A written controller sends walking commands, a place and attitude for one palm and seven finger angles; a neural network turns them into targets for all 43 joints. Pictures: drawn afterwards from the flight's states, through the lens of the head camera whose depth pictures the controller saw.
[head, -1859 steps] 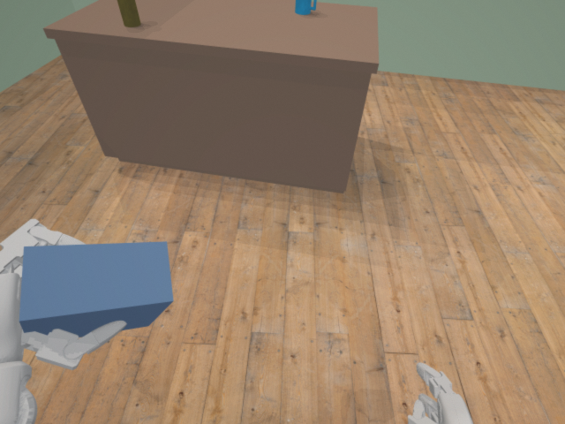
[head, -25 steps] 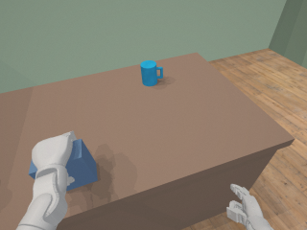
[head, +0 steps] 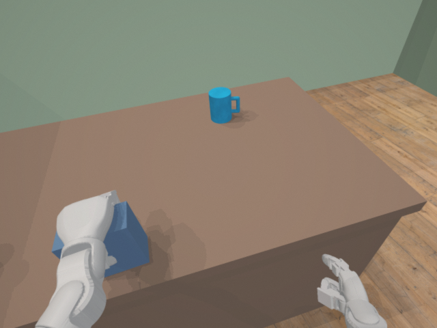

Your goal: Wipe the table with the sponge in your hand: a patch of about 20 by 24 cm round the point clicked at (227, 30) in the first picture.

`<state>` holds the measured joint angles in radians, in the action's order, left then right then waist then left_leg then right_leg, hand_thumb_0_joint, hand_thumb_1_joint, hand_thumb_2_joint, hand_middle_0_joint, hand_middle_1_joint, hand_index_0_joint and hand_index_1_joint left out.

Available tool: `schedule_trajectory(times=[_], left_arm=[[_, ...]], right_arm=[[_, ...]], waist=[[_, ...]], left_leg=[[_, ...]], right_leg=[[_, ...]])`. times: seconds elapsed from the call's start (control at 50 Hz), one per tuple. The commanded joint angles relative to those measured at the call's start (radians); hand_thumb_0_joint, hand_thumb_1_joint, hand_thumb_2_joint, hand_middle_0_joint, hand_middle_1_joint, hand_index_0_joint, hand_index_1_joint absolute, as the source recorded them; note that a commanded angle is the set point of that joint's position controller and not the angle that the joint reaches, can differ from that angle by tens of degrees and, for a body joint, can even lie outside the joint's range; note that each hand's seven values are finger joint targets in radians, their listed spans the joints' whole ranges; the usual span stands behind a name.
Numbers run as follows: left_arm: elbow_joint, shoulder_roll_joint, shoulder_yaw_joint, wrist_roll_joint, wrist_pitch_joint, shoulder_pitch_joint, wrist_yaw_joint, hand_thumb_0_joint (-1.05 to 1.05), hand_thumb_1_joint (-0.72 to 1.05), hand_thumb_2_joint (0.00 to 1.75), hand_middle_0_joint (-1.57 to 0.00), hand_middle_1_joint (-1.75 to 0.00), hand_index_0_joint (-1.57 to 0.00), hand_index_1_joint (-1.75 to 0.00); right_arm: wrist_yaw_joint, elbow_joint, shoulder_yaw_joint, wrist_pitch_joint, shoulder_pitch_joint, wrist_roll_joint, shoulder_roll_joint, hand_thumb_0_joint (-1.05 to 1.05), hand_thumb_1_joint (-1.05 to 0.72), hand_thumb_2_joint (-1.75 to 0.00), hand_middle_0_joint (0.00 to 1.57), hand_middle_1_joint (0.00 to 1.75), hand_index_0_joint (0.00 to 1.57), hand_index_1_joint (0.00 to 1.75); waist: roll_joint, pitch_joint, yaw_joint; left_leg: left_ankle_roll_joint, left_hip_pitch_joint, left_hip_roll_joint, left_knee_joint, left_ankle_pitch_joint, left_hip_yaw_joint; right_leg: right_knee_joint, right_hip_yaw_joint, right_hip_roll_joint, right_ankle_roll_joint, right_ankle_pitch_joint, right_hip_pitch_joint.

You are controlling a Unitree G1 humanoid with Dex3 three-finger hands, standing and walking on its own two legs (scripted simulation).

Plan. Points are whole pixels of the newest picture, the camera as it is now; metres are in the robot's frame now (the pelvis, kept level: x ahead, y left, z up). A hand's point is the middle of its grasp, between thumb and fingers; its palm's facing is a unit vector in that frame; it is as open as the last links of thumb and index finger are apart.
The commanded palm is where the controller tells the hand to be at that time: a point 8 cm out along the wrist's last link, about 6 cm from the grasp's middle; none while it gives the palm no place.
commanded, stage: lift the sponge slowly off the table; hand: left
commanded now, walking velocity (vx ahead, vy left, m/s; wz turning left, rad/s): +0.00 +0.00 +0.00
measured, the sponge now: (110, 248) +0.24 +0.27 +0.01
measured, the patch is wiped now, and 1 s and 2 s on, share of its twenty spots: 1.00 1.00 1.00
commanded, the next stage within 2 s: bring the sponge back beside the body in 1.80 s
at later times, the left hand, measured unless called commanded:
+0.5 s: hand (100, 235) +0.23 +0.26 +0.08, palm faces +0.04 -0.13 -0.99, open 10.3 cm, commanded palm +0.21 +0.25 +0.15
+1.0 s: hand (102, 218) +0.24 +0.24 +0.11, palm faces +0.09 -0.12 -0.99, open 10.3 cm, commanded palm +0.21 +0.24 +0.18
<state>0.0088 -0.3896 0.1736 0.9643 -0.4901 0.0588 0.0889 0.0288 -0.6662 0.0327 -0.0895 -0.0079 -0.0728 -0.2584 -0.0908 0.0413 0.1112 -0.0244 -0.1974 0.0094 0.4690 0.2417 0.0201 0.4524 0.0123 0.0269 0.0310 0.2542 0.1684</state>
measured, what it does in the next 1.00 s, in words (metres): stands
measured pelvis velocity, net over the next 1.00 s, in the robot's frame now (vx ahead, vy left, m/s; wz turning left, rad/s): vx -0.02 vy -0.02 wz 0.00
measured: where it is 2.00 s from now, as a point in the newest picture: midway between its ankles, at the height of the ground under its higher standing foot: outside the picture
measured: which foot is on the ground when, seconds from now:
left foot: down 0.00-1.00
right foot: down 0.00-1.00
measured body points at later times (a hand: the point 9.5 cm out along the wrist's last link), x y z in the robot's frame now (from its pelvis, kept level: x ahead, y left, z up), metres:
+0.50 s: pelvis +0.00 -0.01 +0.00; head -0.03 -0.05 +0.45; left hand +0.23 +0.26 +0.13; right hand +0.25 -0.22 -0.07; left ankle +0.01 +0.10 -0.74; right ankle -0.01 -0.10 -0.74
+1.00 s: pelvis -0.02 -0.02 +0.00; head -0.05 -0.06 +0.45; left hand +0.23 +0.25 +0.17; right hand +0.24 -0.21 -0.07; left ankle +0.01 +0.10 -0.74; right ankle -0.01 -0.10 -0.74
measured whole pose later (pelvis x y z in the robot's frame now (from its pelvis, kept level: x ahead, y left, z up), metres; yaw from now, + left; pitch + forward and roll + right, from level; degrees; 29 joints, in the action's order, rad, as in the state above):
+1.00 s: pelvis -0.02 -0.02 +0.00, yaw +0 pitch -5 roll +0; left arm 0.09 -0.45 0.15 0.90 -0.48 -0.02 -0.02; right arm 0.05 -0.69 0.05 -0.06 0.02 -0.07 -0.26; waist -0.11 0.01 0.12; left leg 0.00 -0.12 -0.01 0.40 0.19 0.01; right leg 0.39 0.01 0.05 0.06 0.21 0.10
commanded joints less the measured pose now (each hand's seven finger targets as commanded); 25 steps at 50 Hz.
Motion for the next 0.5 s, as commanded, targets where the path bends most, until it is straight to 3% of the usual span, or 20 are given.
schedule_trajectory(times=[0.0,0.02,0.04,0.08,0.1,0.12,0.16,0.18,0.2,0.22,0.24,0.28,0.3,0.32,0.36,0.38,0.4,0.48], left_arm=[[0.205,-0.116,-0.058,-0.01,0.033,-0.201,-0.004,0.0,0.1,1.3,-1.2,-1.6,-1.2,-1.6],[0.214,-0.093,-0.036,-0.011,0.035,-0.215,-0.003,0.0,0.1,1.3,-1.2,-1.6,-1.2,-1.6],[0.168,-0.091,-0.038,-0.01,0.032,-0.21,-0.004,0.0,0.1,1.3,-1.2,-1.6,-1.2,-1.6],[0.171,-0.136,-0.082,-0.006,0.035,-0.209,-0.001,0.0,0.1,1.3,-1.2,-1.6,-1.2,-1.6],[0.197,-0.195,-0.131,-0.01,0.038,-0.218,0.004,0.0,0.1,1.3,-1.2,-1.6,-1.2,-1.6],[0.212,-0.163,-0.103,-0.008,0.037,-0.241,0.004,0.0,0.1,1.3,-1.2,-1.6,-1.2,-1.6],[0.174,-0.178,-0.121,-0.008,0.032,-0.213,0.002,0.0,0.1,1.3,-1.2,-1.6,-1.2,-1.6],[0.199,-0.181,-0.119,-0.005,0.032,-0.238,0.001,0.0,0.1,1.3,-1.2,-1.6,-1.2,-1.6],[0.235,-0.224,-0.15,-0.002,0.035,-0.257,0.003,0.0,0.1,1.3,-1.2,-1.6,-1.2,-1.6],[0.249,-0.184,-0.115,-0.003,0.034,-0.26,0.002,0.0,0.1,1.3,-1.2,-1.6,-1.2,-1.6],[0.217,-0.198,-0.133,-0.001,0.032,-0.236,0.0,0.0,0.1,1.3,-1.2,-1.6,-1.2,-1.6],[0.245,-0.199,-0.133,-0.002,0.035,-0.222,-0.006,0.0,0.1,1.3,-1.2,-1.6,-1.2,-1.6],[0.272,-0.242,-0.163,-0.003,0.041,-0.256,-0.005,0.0,0.1,1.3,-1.2,-1.6,-1.2,-1.6],[0.288,-0.223,-0.151,-0.007,0.044,-0.247,-0.004,0.0,0.1,1.3,-1.2,-1.6,-1.2,-1.6],[0.255,-0.237,-0.176,-0.003,0.041,-0.207,-0.005,0.0,0.1,1.3,-1.2,-1.6,-1.2,-1.6],[0.273,-0.222,-0.156,-0.006,0.042,-0.228,-0.007,0.0,0.1,1.3,-1.2,-1.6,-1.2,-1.6],[0.292,-0.274,-0.201,-0.011,0.047,-0.247,-0.004,0.0,0.1,1.3,-1.2,-1.6,-1.2,-1.6],[0.3,-0.221,-0.146,-0.012,0.045,-0.255,-0.014,0.0,0.1,1.3,-1.2,-1.6,-1.2,-1.6]], right_arm=[[0.004,0.186,-0.032,0.063,0.228,0.012,-0.107,0.0,-0.9,-0.9,0.2,0.3,0.2,0.3],[0.004,0.191,-0.032,0.067,0.228,0.009,-0.099,0.0,-0.9,-0.9,0.2,0.3,0.2,0.3],[0.006,0.18,-0.027,0.068,0.225,0.009,-0.098,0.0,-0.9,-0.9,0.2,0.3,0.2,0.3],[0.01,0.173,-0.03,0.066,0.229,0.012,-0.104,0.0,-0.9,-0.9,0.2,0.3,0.2,0.3],[0.012,0.172,-0.03,0.067,0.231,0.016,-0.111,0.0,-0.9,-0.9,0.2,0.3,0.2,0.3],[0.013,0.178,-0.028,0.07,0.233,0.014,-0.103,0.0,-0.9,-0.9,0.2,0.3,0.2,0.3],[0.016,0.163,-0.025,0.068,0.237,0.014,-0.105,0.0,-0.9,-0.9,0.2,0.3,0.2,0.3],[0.016,0.165,-0.025,0.067,0.244,0.014,-0.104,0.0,-0.9,-0.9,0.2,0.3,0.2,0.3],[0.018,0.166,-0.028,0.071,0.247,0.017,-0.109,0.0,-0.9,-0.9,0.2,0.3,0.2,0.3],[0.017,0.177,-0.025,0.076,0.247,0.016,-0.099,0.0,-0.9,-0.9,0.2,0.3,0.2,0.3],[0.016,0.166,-0.025,0.078,0.247,0.015,-0.1,0.0,-0.9,-0.9,0.2,0.3,0.2,0.3],[0.016,0.167,-0.026,0.077,0.252,0.017,-0.102,0.0,-0.9,-0.9,0.2,0.3,0.2,0.3],[0.019,0.166,-0.026,0.078,0.251,0.022,-0.108,0.0,-0.9,-0.9,0.2,0.3,0.2,0.3],[0.019,0.173,-0.027,0.081,0.25,0.02,-0.1,0.0,-0.9,-0.9,0.2,0.3,0.2,0.3],[0.019,0.161,-0.025,0.079,0.255,0.021,-0.103,0.0,-0.9,-0.9,0.2,0.3,0.2,0.3],[0.02,0.165,-0.025,0.078,0.258,0.02,-0.101,0.0,-0.9,-0.9,0.2,0.3,0.2,0.3],[0.023,0.162,-0.028,0.08,0.256,0.022,-0.107,0.0,-0.9,-0.9,0.2,0.3,0.2,0.3],[0.022,0.163,-0.026,0.084,0.272,0.016,-0.1,0.0,-0.9,-0.9,0.2,0.3,0.2,0.3]], waist=[[0.068,0.16,-0.001],[0.055,0.16,-0.004],[0.087,0.134,-0.006],[0.095,0.146,0.004],[0.084,0.154,0.009],[0.08,0.174,0.004],[0.088,0.144,0.004],[0.066,0.152,0.005],[0.04,0.157,0.008],[0.017,0.17,0.01],[0.036,0.148,0.01],[0.044,0.166,0.015],[0.041,0.171,0.011],[0.024,0.177,0.012],[0.051,0.154,0.019],[0.052,0.158,0.012],[0.043,0.161,0.013],[0.027,0.147,0.01]], left_leg=[[-0.026,0.098,0.006,-0.07,-0.2,-0.091],[-0.03,0.098,0.007,-0.065,-0.199,-0.086],[-0.028,0.092,0.006,-0.068,-0.193,-0.089],[-0.029,0.095,0.013,-0.067,-0.204,-0.083],[-0.027,0.1,0.012,-0.072,-0.2,-0.087],[-0.03,0.099,0.016,-0.067,-0.21,-0.076],[-0.026,0.101,0.017,-0.068,-0.216,-0.078],[-0.026,0.109,0.018,-0.069,-0.223,-0.077],[-0.025,0.122,0.017,-0.073,-0.222,-0.082],[-0.028,0.119,0.019,-0.071,-0.228,-0.077],[-0.026,0.118,0.019,-0.071,-0.235,-0.083],[-0.028,0.133,0.022,-0.067,-0.252,-0.079],[-0.027,0.14,0.02,-0.071,-0.245,-0.08],[-0.029,0.134,0.021,-0.067,-0.25,-0.077],[-0.026,0.133,0.023,-0.067,-0.26,-0.079],[-0.026,0.134,0.021,-0.072,-0.252,-0.077],[-0.027,0.142,0.02,-0.077,-0.238,-0.079],[-0.026,0.148,0.021,-0.082,-0.239,-0.081]], right_leg=[[-0.072,-0.075,0.025,0.052,-0.17,-0.018],[-0.07,-0.065,0.022,0.049,-0.167,-0.014],[-0.078,-0.062,0.023,0.049,-0.161,-0.003],[-0.084,-0.078,0.018,0.049,-0.193,-0.027],[-0.087,-0.095,0.019,0.052,-0.19,-0.042],[-0.082,-0.082,0.014,0.047,-0.209,-0.056],[-0.095,-0.09,0.013,0.047,-0.216,-0.047],[-0.097,-0.093,0.011,0.048,-0.225,-0.051],[-0.101,-0.11,0.014,0.054,-0.21,-0.056],[-0.092,-0.09,0.012,0.052,-0.219,-0.067],[-0.099,-0.094,0.014,0.054,-0.221,-0.058],[-0.102,-0.102,0.011,0.052,-0.252,-0.072],[-0.106,-0.118,0.013,0.055,-0.249,-0.078],[-0.1,-0.106,0.01,0.052,-0.258,-0.086],[-0.108,-0.112,0.01,0.052,-0.266,-0.081],[-0.111,-0.111,0.007,0.049,-0.259,-0.079],[-0.117,-0.127,0.011,0.053,-0.231,-0.083],[-0.125,-0.114,0.008,0.051,-0.221,-0.071]])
